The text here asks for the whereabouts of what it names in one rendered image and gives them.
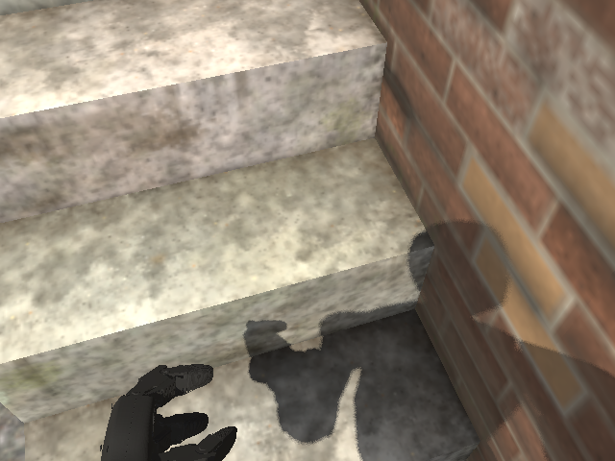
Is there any left robot hand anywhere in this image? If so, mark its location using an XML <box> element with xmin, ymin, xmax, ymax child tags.
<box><xmin>100</xmin><ymin>364</ymin><xmax>237</xmax><ymax>461</ymax></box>

